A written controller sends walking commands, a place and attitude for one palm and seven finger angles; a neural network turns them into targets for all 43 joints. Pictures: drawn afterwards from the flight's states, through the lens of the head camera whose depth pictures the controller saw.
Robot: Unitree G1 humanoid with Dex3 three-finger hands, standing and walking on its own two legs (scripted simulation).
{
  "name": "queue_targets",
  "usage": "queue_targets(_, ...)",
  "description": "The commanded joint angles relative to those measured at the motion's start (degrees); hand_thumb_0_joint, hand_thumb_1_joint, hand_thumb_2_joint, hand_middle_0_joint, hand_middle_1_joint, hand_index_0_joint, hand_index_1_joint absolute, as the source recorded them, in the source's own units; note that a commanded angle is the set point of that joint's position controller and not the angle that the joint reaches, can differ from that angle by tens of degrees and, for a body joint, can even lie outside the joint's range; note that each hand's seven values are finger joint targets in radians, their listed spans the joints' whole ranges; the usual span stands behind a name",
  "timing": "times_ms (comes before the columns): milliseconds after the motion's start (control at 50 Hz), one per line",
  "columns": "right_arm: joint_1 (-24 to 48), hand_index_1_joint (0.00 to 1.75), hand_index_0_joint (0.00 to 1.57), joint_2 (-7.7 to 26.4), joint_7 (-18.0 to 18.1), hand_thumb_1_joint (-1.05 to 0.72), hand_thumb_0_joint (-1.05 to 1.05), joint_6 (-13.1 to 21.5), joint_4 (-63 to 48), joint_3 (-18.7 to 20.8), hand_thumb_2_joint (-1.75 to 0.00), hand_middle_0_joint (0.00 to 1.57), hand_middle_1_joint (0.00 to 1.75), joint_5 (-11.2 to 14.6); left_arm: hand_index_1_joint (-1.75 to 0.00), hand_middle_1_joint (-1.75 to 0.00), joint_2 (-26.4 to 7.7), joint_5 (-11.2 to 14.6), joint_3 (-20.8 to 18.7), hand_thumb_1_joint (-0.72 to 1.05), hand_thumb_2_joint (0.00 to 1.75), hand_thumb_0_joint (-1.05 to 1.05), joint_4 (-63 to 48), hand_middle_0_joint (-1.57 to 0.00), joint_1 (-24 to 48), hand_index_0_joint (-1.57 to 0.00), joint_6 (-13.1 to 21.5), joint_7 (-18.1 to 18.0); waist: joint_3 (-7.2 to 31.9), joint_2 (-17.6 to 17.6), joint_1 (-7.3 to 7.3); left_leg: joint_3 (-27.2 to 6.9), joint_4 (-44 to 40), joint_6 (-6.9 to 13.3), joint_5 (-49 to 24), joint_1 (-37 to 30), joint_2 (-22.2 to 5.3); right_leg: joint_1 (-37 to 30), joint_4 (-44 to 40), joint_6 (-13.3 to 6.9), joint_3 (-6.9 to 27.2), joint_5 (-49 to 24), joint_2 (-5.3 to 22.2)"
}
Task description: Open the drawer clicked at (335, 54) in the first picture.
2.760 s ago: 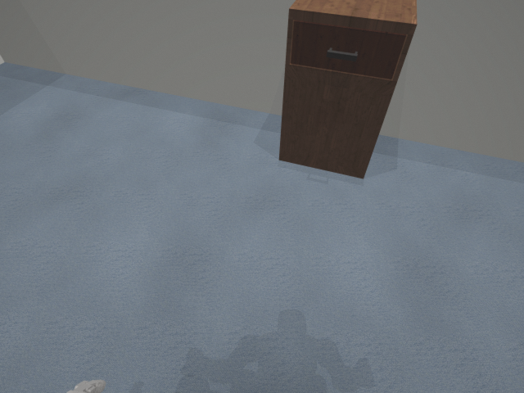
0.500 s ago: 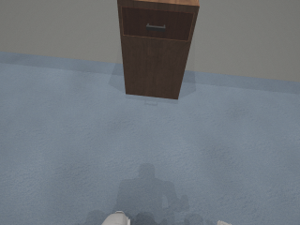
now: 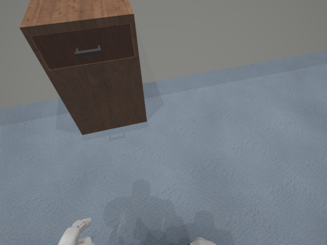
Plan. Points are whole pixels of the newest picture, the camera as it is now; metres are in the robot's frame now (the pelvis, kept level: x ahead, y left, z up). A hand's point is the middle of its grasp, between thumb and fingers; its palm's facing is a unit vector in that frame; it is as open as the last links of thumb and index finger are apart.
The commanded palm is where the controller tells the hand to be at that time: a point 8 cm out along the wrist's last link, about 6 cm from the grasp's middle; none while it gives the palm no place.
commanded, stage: walk to a spot facing it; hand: left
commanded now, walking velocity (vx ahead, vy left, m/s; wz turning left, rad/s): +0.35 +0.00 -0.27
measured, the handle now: (88, 50) +0.96 +0.39 -0.07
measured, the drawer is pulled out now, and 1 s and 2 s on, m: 0.00 0.00 0.00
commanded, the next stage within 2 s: turn to face it in 0.22 s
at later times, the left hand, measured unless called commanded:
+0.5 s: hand (88, 215) +0.23 +0.24 -0.17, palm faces -0.06 -0.99 -0.15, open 7.3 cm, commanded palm none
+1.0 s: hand (105, 183) +0.31 +0.19 -0.13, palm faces +0.16 -0.96 -0.25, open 7.3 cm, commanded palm none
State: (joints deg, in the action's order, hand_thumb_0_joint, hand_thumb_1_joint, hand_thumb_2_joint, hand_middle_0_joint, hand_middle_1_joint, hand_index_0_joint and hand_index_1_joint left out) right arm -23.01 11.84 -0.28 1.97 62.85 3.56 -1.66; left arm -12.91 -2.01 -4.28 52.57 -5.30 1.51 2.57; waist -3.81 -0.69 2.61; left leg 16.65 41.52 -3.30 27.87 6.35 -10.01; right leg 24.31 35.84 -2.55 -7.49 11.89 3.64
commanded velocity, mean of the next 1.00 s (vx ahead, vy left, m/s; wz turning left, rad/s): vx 0.08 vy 0.00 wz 0.20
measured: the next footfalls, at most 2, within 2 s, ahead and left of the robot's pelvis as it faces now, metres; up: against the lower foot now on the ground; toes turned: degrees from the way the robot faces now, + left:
left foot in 0.34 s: +0.28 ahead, +0.13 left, +0.00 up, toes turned +5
right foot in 0.82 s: +0.30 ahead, -0.09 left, +0.00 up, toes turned -3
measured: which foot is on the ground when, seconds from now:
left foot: up 0.00-0.32, down 0.34-0.84, up 0.86-1.00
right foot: down 0.00-0.34, up 0.36-0.80, down 0.82-1.00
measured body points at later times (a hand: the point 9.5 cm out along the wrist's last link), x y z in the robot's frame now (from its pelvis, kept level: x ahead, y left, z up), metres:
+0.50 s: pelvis +0.20 +0.05 +0.02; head +0.21 +0.09 +0.47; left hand +0.23 +0.29 -0.15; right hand +0.23 -0.19 -0.11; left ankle +0.24 +0.13 -0.72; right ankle +0.13 -0.09 -0.65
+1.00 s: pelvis +0.24 +0.00 +0.02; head +0.26 -0.02 +0.47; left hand +0.30 +0.24 -0.11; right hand +0.28 -0.23 -0.15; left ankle +0.20 +0.13 -0.64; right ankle +0.26 -0.08 -0.72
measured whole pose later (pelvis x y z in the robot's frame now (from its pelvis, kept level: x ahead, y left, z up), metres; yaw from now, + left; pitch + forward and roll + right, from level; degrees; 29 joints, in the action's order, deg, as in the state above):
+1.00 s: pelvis +0.24 +0.00 +0.02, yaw +8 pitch -1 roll +2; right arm -14.6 11.0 0.0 -3.5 60.0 4.8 -1.1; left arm -7.7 -0.9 -2.3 55.3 -9.8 0.1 -2.0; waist -2.2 -2.3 1.8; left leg 1.8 61.8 -2.6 23.9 25.7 -1.6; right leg 13.1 29.0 -2.4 -10.1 15.5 3.7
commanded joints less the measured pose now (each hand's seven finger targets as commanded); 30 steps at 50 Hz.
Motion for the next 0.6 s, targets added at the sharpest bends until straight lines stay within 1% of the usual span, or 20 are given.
queue_targets(0,10.1,0.3,0.2,5.0,0.4,-0.9,0.0,2.5,-9.8,0.3,-0.9,0.2,0.3,1.0,-0.3,-0.3,-15.1,1.1,-3.4,0.9,0.9,0.0,3.6,-0.2,-20.9,-0.2,1.2,-2.4,12.9,11.2,-10.15,-13.3,38.4,1.5,0.7,37.8,2.2,-37.0,-17.9,-12.8,35.4,-5.6,20.8)
queue_targets(20,11.4,0.3,0.2,5.6,0.4,-0.9,0.0,2.4,-9.3,0.3,-0.9,0.2,0.3,0.7,-0.3,-0.3,-11.5,1.2,-2.5,0.9,0.9,0.0,2.7,-0.2,-16.7,-0.2,1.3,-2.9,8.6,5.2,-8.38,-14.8,36.0,1.7,-4.2,36.5,-0.3,-30.2,-18.2,-11.4,29.6,-5.1,18.7)
queue_targets(40,10.8,0.3,0.2,4.8,0.3,-0.9,0.0,1.7,-8.4,0.1,-0.9,0.2,0.3,0.3,-0.3,-0.3,-9.4,1.0,-1.6,0.9,0.9,0.0,2.1,-0.2,-13.0,-0.2,1.6,-3.0,4.9,2.7,-5.75,-14.8,31.9,1.2,-6.9,32.6,-1.5,-21.5,-19.4,-9.4,23.4,-6.2,16.0)
queue_targets(60,8.4,0.3,0.2,3.7,0.2,-0.9,0.0,0.9,-7.4,0.0,-0.9,0.2,0.3,0.0,-0.3,-0.3,-8.0,0.7,-1.1,0.9,0.9,0.0,1.8,-0.2,-10.6,-0.2,1.9,-3.0,3.6,4.3,-3.52,-14.0,28.0,0.7,-7.7,28.6,-1.4,-15.4,-20.3,-8.3,19.2,-7.7,14.2)
queue_targets(100,4.9,0.3,0.2,2.4,0.0,-0.9,0.0,-0.3,-6.5,-0.1,-0.9,0.2,0.3,0.0,-0.3,-0.3,-7.1,0.4,-0.7,0.9,0.9,0.0,1.9,-0.2,-8.5,-0.2,2.1,-3.0,2.5,6.8,-0.92,-12.4,20.8,-0.2,-8.7,24.0,-0.6,-9.4,-21.5,-7.5,14.1,-7.4,11.6)
queue_targets(120,4.1,0.3,0.2,1.9,-0.2,-0.9,0.0,-0.5,-6.3,0.0,-0.9,0.2,0.3,0.1,-0.3,-0.3,-7.3,0.3,-0.7,0.9,0.9,0.0,2.2,-0.2,-7.8,-0.2,2.2,-3.0,2.3,7.3,-0.25,-11.8,17.1,-0.4,-9.8,22.0,-0.2,-7.9,-22.2,-7.2,12.9,-5.7,10.7)
queue_targets(180,7.1,0.3,0.2,1.5,-0.8,-0.9,0.0,-0.1,-7.8,-0.2,-0.9,0.2,0.3,0.2,-0.3,-0.3,-7.5,0.5,-0.8,0.9,0.9,0.0,3.1,-0.2,-9.1,-0.2,2.1,-2.6,1.3,7.9,-1.44,-10.1,5.7,-0.2,-13.4,18.9,1.5,-6.8,-22.5,-6.9,12.7,1.0,8.9)
queue_targets(220,8.8,0.3,0.2,1.7,-0.9,-0.9,0.0,0.7,-8.8,0.0,-0.9,0.2,0.3,0.5,-0.3,-0.3,-8.2,0.4,-1.1,0.9,0.9,0.0,3.6,-0.2,-9.9,-0.2,1.9,-2.5,1.3,7.6,-2.0,-9.7,0.4,0.2,-13.5,15.7,2.6,-7.3,-21.4,-6.7,14.5,2.8,9.6)
queue_targets(240,8.5,0.3,0.2,1.9,-0.8,-0.9,0.0,1.0,-8.9,0.1,-0.9,0.2,0.3,0.6,-0.3,-0.3,-8.4,0.5,-1.3,0.9,0.9,0.0,3.6,-0.2,-9.7,-0.2,1.8,-2.5,1.1,6.6,-1.64,-9.2,-2.6,0.3,-14.5,12.8,3.3,-6.7,-20.1,-6.3,15.0,3.1,9.2)
queue_targets(280,5.2,0.3,0.2,3.4,-0.2,-0.9,0.0,1.6,-7.7,0.3,-0.9,0.2,0.3,0.5,-0.3,-0.3,-7.8,0.9,-1.5,0.9,0.9,0.0,3.5,-0.2,-9.3,-0.2,1.0,-2.3,1.1,4.9,0.07,-7.4,-9.9,0.0,-17.2,3.2,4.9,-3.0,-15.4,-4.3,13.6,4.8,6.1)
queue_targets(300,0.6,0.3,0.2,5.7,0.5,-0.9,0.0,2.0,-6.3,0.8,-0.9,0.2,0.3,0.4,-0.3,-0.3,-5.5,1.0,-1.0,0.9,0.9,0.0,3.2,-0.2,-10.0,-0.2,0.7,-2.2,2.8,-0.9,1.81,-10.5,-14.2,0.8,-15.7,-4.2,2.7,-0.3,-6.8,-2.6,11.8,3.6,3.2)
queue_targets(320,-5.4,0.3,0.2,11.2,0.8,-0.9,0.0,2.3,-5.1,1.9,-0.9,0.2,0.3,-0.4,-0.3,-0.3,-1.5,1.4,-0.3,0.9,0.9,0.0,2.9,-0.2,-12.1,-0.2,0.5,-2.0,6.7,-15.6,3.25,-26.7,-20.2,5.2,-16.4,-10.6,-9.4,5.9,9.6,0.7,5.1,12.6,-3.6)
queue_targets(340,-7.9,0.3,0.2,13.2,1.0,-0.9,0.0,1.7,-4.4,1.8,-0.9,0.2,0.3,-0.5,-0.3,-0.3,-0.4,1.3,0.4,0.9,0.9,0.0,2.4,-0.2,-13.0,-0.2,0.8,-2.3,8.0,-20.9,3.19,-37.5,-27.0,10.0,-17.7,-10.5,-18.1,9.7,23.2,1.9,3.6,23.9,-5.5)
queue_targets(360,-5.0,0.3,0.2,10.7,1.6,-0.9,0.0,1.4,-4.0,1.1,-0.9,0.2,0.3,-0.2,-0.3,-0.3,-1.5,0.8,0.3,0.9,0.9,0.0,3.4,-0.2,-11.7,-0.2,0.7,-2.9,6.1,-17.7,2.77,-37.6,-28.3,11.2,-19.3,-5.6,-17.6,9.9,29.4,1.6,7.3,21.4,-2.6)
queue_targets(380,-1.4,0.3,0.2,8.2,1.7,-0.9,0.0,1.4,-4.7,0.2,-0.9,0.2,0.3,-0.1,-0.3,-0.3,-1.4,0.8,0.2,0.9,0.9,0.0,4.0,-0.2,-10.7,-0.2,0.9,-2.7,2.9,-12.1,1.07,-33.6,-27.3,12.3,-24.4,-1.6,-15.1,10.4,32.0,1.9,7.1,17.4,-0.5)
queue_targets(420,3.5,0.3,0.2,3.9,1.8,-0.9,0.0,2.2,-5.0,-1.3,-0.9,0.2,0.3,0.3,-0.3,-0.3,-0.2,0.8,0.8,0.9,0.9,0.0,5.8,-0.2,-11.1,-0.2,0.8,-2.3,0.9,-5.9,-2.05,-24.3,-26.7,11.4,-37.7,4.1,-9.9,5.6,27.7,3.4,6.3,12.2,2.3)
queue_targets(440,4.2,0.3,0.2,3.6,1.9,-0.9,0.0,2.5,-4.6,-1.5,-0.9,0.2,0.3,0.5,-0.3,-0.3,1.0,0.9,1.2,0.9,0.9,0.0,6.6,-0.2,-12.6,-0.2,0.3,-2.4,3.1,-6.7,-2.99,-20.0,-25.8,10.5,-44.7,4.0,-7.3,2.4,24.5,4.2,5.9,10.4,2.3)
queue_targets(460,4.7,0.3,0.2,3.1,2.0,-0.9,0.0,2.5,-4.1,-1.3,-0.9,0.2,0.3,0.7,-0.3,-0.3,1.5,1.0,1.3,0.9,0.9,0.0,7.3,-0.2,-13.8,-0.2,-0.2,-2.8,4.7,-7.9,-3.56,-18.0,-25.3,10.5,-48.6,3.2,-6.0,0.7,22.1,4.9,5.2,9.3,2.0)
queue_targets(520,3.2,0.3,0.2,4.0,2.1,-0.9,0.0,1.7,-3.4,-0.8,-0.9,0.2,0.3,0.9,-0.3,-0.3,0.9,1.1,1.2,0.9,0.9,0.0,6.4,-0.2,-11.2,-0.2,-1.1,-3.4,5.8,-5.9,-2.89,-19.3,-23.8,11.4,-54.2,1.0,-4.9,0.1,17.9,5.8,4.6,8.0,1.1)
queue_targets(580,3.0,0.3,0.2,5.5,1.9,-0.9,0.0,0.6,-3.2,0.0,-0.9,0.2,0.3,0.7,-0.3,-0.3,0.5,1.1,1.0,0.9,0.9,0.0,4.8,-0.2,-8.2,-0.2,-1.9,-3.8,6.8,-7.2,-2.4,-20.8,-22.6,12.4,-51.9,-1.2,-5.4,1.7,16.0,6.6,4.4,8.9,0.8)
